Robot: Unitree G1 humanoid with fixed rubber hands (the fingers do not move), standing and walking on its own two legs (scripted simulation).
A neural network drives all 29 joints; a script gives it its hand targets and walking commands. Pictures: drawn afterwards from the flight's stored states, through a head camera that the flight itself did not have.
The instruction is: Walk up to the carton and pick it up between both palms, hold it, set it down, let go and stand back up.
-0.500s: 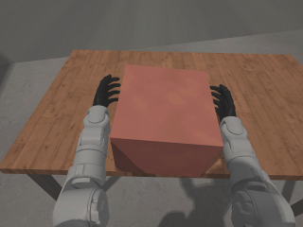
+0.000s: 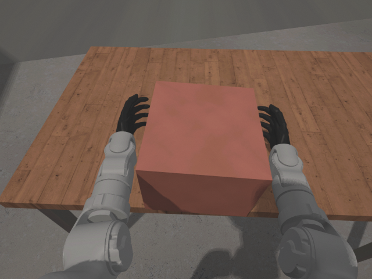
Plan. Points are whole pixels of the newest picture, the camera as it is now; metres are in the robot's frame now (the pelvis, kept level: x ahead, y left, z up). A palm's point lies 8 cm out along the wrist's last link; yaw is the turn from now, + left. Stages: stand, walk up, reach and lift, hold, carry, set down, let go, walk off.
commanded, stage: set down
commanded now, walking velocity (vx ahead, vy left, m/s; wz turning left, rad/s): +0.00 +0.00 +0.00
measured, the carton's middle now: (200, 147) +0.41 +0.01 +0.03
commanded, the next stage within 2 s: none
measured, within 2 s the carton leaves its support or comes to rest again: rests again in 0.28 s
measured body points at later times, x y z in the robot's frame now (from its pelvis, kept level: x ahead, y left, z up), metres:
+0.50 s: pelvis +0.00 +0.00 +0.00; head +0.05 +0.01 +0.45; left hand +0.42 +0.18 +0.07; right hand +0.42 -0.16 +0.06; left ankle -0.02 +0.12 -0.75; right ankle -0.02 -0.11 -0.75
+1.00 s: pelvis +0.00 +0.00 +0.00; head +0.04 +0.01 +0.45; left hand +0.41 +0.19 +0.06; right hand +0.42 -0.16 +0.06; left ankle -0.02 +0.12 -0.75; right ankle -0.02 -0.11 -0.75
